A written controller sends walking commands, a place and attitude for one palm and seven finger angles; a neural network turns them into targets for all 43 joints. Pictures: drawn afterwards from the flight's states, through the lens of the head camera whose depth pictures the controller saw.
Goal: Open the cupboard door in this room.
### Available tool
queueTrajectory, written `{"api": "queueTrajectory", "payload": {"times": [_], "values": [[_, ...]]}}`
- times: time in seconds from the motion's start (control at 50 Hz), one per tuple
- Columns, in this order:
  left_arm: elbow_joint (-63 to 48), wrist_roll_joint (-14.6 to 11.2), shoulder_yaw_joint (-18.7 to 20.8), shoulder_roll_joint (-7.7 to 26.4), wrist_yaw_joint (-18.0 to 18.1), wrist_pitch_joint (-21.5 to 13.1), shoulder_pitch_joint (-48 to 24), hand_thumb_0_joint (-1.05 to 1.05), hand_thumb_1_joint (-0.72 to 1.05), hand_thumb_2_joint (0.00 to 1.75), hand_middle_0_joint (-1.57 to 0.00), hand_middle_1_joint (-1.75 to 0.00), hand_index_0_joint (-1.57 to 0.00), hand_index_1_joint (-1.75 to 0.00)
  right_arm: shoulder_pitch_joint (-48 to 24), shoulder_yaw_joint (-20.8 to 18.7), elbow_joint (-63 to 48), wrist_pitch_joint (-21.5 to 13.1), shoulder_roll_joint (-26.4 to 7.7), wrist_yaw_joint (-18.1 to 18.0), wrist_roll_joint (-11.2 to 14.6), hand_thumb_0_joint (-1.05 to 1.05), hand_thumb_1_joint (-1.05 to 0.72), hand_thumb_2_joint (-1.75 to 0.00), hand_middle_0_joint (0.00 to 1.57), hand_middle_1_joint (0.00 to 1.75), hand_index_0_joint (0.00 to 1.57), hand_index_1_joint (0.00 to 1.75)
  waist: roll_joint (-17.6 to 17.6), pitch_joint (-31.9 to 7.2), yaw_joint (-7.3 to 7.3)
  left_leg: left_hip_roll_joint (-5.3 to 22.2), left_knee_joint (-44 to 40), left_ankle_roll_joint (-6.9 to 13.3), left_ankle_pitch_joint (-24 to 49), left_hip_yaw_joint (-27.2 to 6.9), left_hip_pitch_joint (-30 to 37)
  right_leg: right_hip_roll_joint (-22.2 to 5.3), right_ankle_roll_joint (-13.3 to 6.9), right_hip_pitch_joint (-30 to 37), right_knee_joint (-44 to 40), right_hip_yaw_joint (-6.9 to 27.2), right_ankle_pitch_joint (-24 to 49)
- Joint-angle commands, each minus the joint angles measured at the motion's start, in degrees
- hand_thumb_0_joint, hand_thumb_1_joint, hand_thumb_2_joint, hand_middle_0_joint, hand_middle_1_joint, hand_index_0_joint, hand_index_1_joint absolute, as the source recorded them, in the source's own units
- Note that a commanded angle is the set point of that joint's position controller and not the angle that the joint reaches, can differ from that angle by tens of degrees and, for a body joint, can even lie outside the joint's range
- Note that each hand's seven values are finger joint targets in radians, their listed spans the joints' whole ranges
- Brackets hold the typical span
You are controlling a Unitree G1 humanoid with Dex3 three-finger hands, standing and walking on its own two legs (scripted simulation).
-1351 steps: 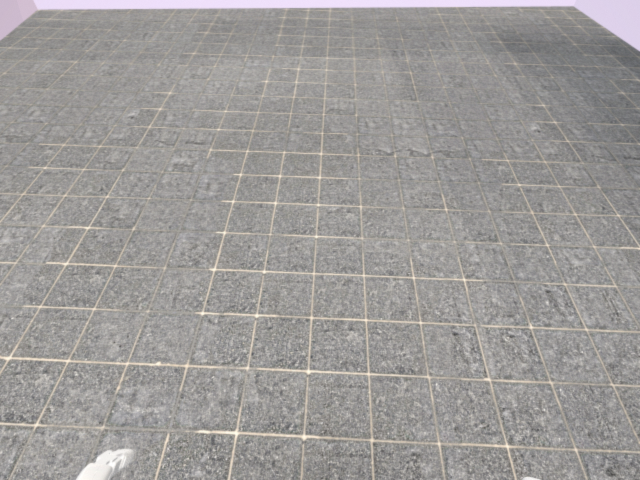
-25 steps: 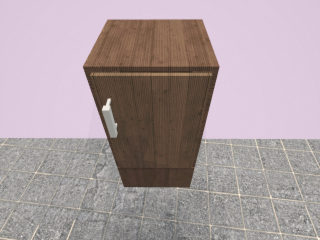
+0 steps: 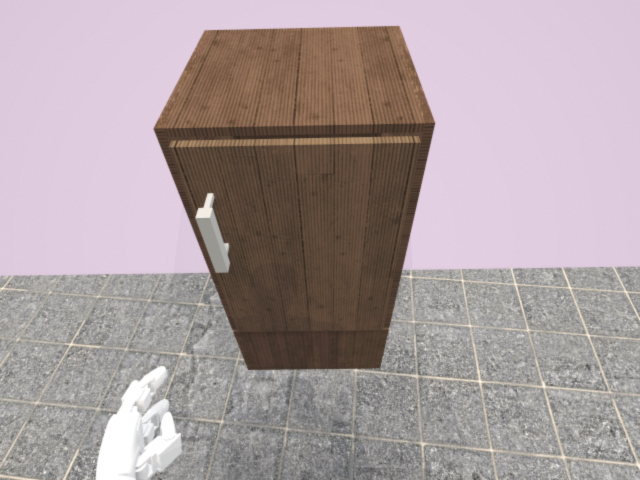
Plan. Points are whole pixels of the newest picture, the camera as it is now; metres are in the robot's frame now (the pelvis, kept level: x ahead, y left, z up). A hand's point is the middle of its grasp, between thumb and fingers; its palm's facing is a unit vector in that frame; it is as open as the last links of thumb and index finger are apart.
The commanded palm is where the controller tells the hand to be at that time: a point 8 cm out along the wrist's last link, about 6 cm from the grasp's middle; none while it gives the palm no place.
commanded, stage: raise the hand with hooked fingers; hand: left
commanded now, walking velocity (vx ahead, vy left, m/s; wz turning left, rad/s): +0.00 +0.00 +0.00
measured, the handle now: (216, 233) +0.53 +0.21 -0.04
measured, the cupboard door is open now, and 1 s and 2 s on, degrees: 0 0 0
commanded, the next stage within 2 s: move the hooked fingers beside the handle in 1.92 s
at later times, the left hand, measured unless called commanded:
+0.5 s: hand (190, 443) +0.18 +0.17 -0.04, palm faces -0.08 -0.99 -0.09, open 10.2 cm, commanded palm +0.15 +0.25 -0.04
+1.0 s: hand (146, 412) +0.22 +0.24 -0.04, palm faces -0.01 -1.00 -0.04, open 13.0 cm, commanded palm +0.19 +0.30 -0.03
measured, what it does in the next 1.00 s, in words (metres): lowers itself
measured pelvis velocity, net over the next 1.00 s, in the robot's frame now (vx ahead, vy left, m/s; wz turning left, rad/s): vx -0.04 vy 0.00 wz -0.02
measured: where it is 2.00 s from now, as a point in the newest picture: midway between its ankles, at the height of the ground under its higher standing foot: outside the picture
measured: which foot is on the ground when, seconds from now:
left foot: down 0.00-1.00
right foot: down 0.00-1.00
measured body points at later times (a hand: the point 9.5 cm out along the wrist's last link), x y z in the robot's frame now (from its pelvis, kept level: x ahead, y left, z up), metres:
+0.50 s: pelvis -0.05 -0.03 -0.11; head +0.04 -0.03 +0.33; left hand +0.18 +0.23 -0.04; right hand +0.17 -0.23 -0.19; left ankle -0.02 +0.11 -0.73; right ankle -0.01 -0.12 -0.73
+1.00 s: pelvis -0.04 +0.00 -0.08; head +0.04 +0.02 +0.36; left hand +0.21 +0.29 -0.04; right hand +0.12 -0.26 -0.15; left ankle -0.02 +0.11 -0.73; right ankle -0.01 -0.12 -0.73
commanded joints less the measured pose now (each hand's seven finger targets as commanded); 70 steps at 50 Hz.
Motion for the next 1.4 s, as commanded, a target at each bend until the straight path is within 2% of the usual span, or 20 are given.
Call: {"api": "queueTrajectory", "payload": {"times": [0.0,0.02,0.06,0.1,0.14,0.24,0.26,0.28,0.3,0.38,0.46,0.52,0.56,0.64,0.74,0.82,0.96,1.1,1.28,1.38], "values": [[0.91,-2.46,4.99,-1.28,-7.91,-13.75,11.73,0.0,0.67,0.8,-0.22,-0.45,-0.22,-0.45,-9.02,-4.39,-16.28,-5.16,-7.03,1.55,-1.11,0.0,-0.9,-0.9,0.2,0.3,0.2,0.3,-18.02,0.33,3.76,-0.51,5.78,-0.62,8.49,-3.09,-13.52,3.1,-1.12,-13.0,3.97,-1.77,3.03],[1.47,-4.08,7.68,-0.53,-11.14,-17.8,15.74,0.0,0.64,0.79,-0.22,-0.47,-0.22,-0.47,-9.75,-5.06,-17.74,-4.92,-6.79,2.35,-1.24,0.0,-0.9,-0.9,0.2,0.3,0.2,0.3,-20.11,-2.51,5.53,-1.02,8.52,-1.02,8.36,-2.55,-17.21,3.07,-1.28,-12.45,7.13,-1.12,4.81],[1.92,-6.85,12.54,1.94,-18.87,-25.15,20.64,0.0,0.6,0.77,-0.22,-0.5,-0.22,-0.5,-10.73,-6.13,-20.89,-4.01,-6.99,4.35,-0.95,0.0,-0.9,-0.9,0.2,0.3,0.2,0.3,-13.24,-7.69,8.4,-2.04,13.48,-2.06,11.79,-1.51,-20.86,2.7,-2.09,-10.05,14.05,0.6,13.97],[-2.16,-8.57,14.78,5.49,-25.65,-32.32,14.37,0.0,0.55,0.75,-0.22,-0.53,-0.22,-0.53,-12.92,-6.2,-23.85,-3.68,-7.32,5.45,-1.16,0.0,-0.9,-0.9,0.2,0.3,0.2,0.3,-5.39,-11.13,7.42,-2.69,19.43,-2.32,11.35,-0.87,-25.44,1.66,-2.12,-12.72,19.45,3.11,18.62],[-6.39,-8.73,17.14,8.54,-27.22,-33.7,11.4,0.0,0.5,0.73,-0.23,-0.55,-0.23,-0.55,-13.97,-6.09,-27.13,-2.64,-7.28,5.4,-1.09,0.0,-0.9,-0.9,0.2,0.3,0.2,0.3,-0.6,-15.06,7.89,-2.91,22.72,-1.41,9.31,0.47,-28.61,1.38,-2.11,-14.14,21.47,5.88,15.85],[-25.08,-11.16,16.71,10.57,-25.12,-35.08,-8.11,0.0,0.39,0.68,-0.24,-0.63,-0.24,-0.63,-10.86,-5.27,-29.82,-1.69,-6.79,3.83,-1.15,0.0,-0.9,-0.9,0.2,0.3,0.2,0.3,5.32,-19.2,2.19,-1.06,30.44,0.24,3.1,-1.67,-30.39,2.28,-1.58,-22.56,21.75,9.51,2.22],[-31.13,-11.73,15.0,11.36,-25.23,-36.24,-15.12,0.0,0.36,0.67,-0.24,-0.64,-0.24,-0.64,-10.08,-4.72,-29.48,-1.82,-7.33,3.25,-1.54,0.0,-0.9,-0.9,0.2,0.3,0.2,0.3,4.29,-19.83,-0.44,-0.43,32.39,0.73,2.79,-2.8,-30.61,3.02,-1.49,-25.27,23.14,9.17,1.88],[-32.29,-11.52,15.64,12.12,-25.31,-36.82,-15.1,0.0,0.34,0.66,-0.24,-0.66,-0.24,-0.66,-9.2,-4.9,-28.48,-2.01,-7.4,2.55,-1.51,0.0,-0.9,-0.9,0.2,0.3,0.2,0.3,3.77,-22.84,-0.44,0.12,33.39,0.92,3.29,-3.1,-30.13,3.07,-1.56,-24.92,23.2,9.58,2.01],[-32.26,-11.45,12.62,9.67,-26.1,-36.83,-13.38,0.0,0.32,0.65,-0.24,-0.68,-0.24,-0.68,-8.92,-4.62,-27.89,-2.48,-7.21,2.0,-1.28,0.0,-0.9,-0.9,0.2,0.3,0.2,0.3,4.05,-22.59,-1.38,0.48,34.03,1.08,3.34,-3.21,-30.01,3.15,-1.56,-25.88,23.21,9.29,2.31],[-25.58,-11.7,11.23,12.31,-30.84,-31.0,-15.34,0.0,0.22,0.61,-0.25,-0.74,-0.25,-0.74,-8.78,-3.41,-25.38,-3.24,-8.54,0.5,-0.19,0.0,-0.9,-0.9,0.2,0.3,0.2,0.3,3.09,-20.21,-2.74,1.03,35.02,1.26,0.67,-4.29,-33.49,3.6,-1.31,-27.42,22.41,8.75,-1.22],[-12.91,-13.01,17.44,15.02,-32.65,-17.14,-7.58,0.0,0.13,0.57,-0.25,-0.8,-0.25,-0.8,-10.8,-2.83,-26.97,-1.59,-8.1,-0.1,1.38,0.0,-0.9,-0.9,0.2,0.3,0.2,0.3,-2.95,-20.41,1.88,0.21,31.0,1.04,-0.44,-4.27,-36.57,2.84,-0.46,-20.35,18.29,9.79,-5.69],[-17.33,-14.94,22.86,17.25,-29.85,-11.1,-5.57,0.0,0.06,0.54,-0.26,-0.84,-0.26,-0.84,-11.65,-2.47,-29.95,-0.12,-6.84,0.23,1.5,0.0,-0.9,-0.9,0.2,0.3,0.2,0.3,-3.53,-25.9,4.91,-0.54,28.39,0.74,2.47,-3.54,-34.74,1.17,0.61,-12.95,16.83,10.47,-2.86],[-17.5,-15.57,25.44,17.05,-26.1,-11.75,-4.41,0.0,0.01,0.52,-0.26,-0.87,-0.26,-0.87,-12.27,-2.31,-29.74,0.17,-5.36,0.38,1.19,0.0,-0.9,-0.9,0.2,0.3,0.2,0.3,-6.19,-24.76,5.95,-0.12,27.62,0.3,2.95,-4.09,-35.44,1.22,0.63,-11.68,17.32,10.07,-1.53],[-16.73,-13.38,23.52,15.06,-21.24,-19.64,-10.0,0.0,-0.08,0.48,-0.27,-0.93,-0.27,-0.93,-9.81,-2.57,-27.1,-0.71,-5.48,0.84,0.49,0.0,-0.9,-0.9,0.2,0.3,0.2,0.3,-4.63,-17.48,2.92,0.27,26.7,0.14,-1.36,-3.68,-36.92,1.78,0.43,-19.9,16.91,8.9,-9.26],[-11.73,-11.71,17.71,14.39,-26.62,-25.96,-15.11,0.0,-0.2,0.43,-0.28,-1.0,-0.28,-1.0,-6.47,-2.83,-25.74,-2.6,-8.67,0.53,0.77,0.0,-0.9,-0.9,0.2,0.3,0.2,0.3,-1.96,-16.02,-0.07,0.06,26.07,0.9,-5.63,-3.99,-34.7,2.49,-0.64,-26.54,17.52,7.24,-14.89],[-11.97,-14.06,20.59,19.09,-31.3,-24.44,-17.23,0.0,-0.29,0.39,-0.29,-1.07,-0.29,-1.07,-5.45,-2.86,-26.39,-3.2,-10.23,-0.46,1.48,0.0,-0.9,-0.9,0.2,0.3,0.2,0.3,0.82,-19.29,0.98,-0.02,23.89,1.05,-4.71,-4.38,-31.09,2.83,-1.02,-24.49,17.65,6.16,-12.0],[-15.31,-14.98,25.38,21.12,-27.46,-22.68,-17.14,0.0,-0.45,0.32,-0.3,-1.17,-0.3,-1.17,-5.24,-2.29,-27.26,-2.75,-9.56,0.26,0.52,0.0,-0.9,-0.9,0.2,0.3,0.2,0.3,7.44,-21.83,3.29,0.38,20.64,-0.23,6.56,-5.9,-22.59,4.32,-2.04,-23.55,21.78,0.83,1.02],[-7.07,-12.72,20.72,18.43,-29.98,-18.72,-21.82,0.0,-0.5,0.3,-0.3,-1.2,-0.3,-1.2,-4.3,-2.09,-27.67,-0.91,-11.19,1.1,0.82,0.0,-0.9,-0.9,0.2,0.3,0.2,0.3,2.65,-16.78,0.07,0.87,20.06,-0.81,3.93,-6.89,-23.98,4.73,-1.45,-27.23,20.66,-0.31,-0.08],[-9.85,-14.27,27.6,26.15,-32.55,-20.4,-29.26,0.0,-0.5,0.3,-0.3,-1.2,-0.3,-1.2,-3.62,-1.44,-27.1,-1.08,-10.66,0.44,0.19,0.0,-0.9,-0.9,0.2,0.3,0.2,0.3,6.7,-26.12,2.23,1.28,21.24,-2.24,16.98,-7.53,-16.45,4.9,-1.98,-24.69,21.88,0.02,5.99],[-1.71,-14.84,28.08,25.82,-34.14,-18.28,-29.25,0.0,-0.5,0.3,-0.3,-1.2,-0.3,-1.2,-3.31,-1.46,-26.36,-0.14,-11.22,0.46,0.57,0.0,-0.9,-0.9,0.2,0.3,0.2,0.3,3.17,-23.06,1.48,1.19,21.43,-1.44,15.77,-6.76,-20.41,4.74,-1.56,-23.96,21.25,0.04,7.09]]}}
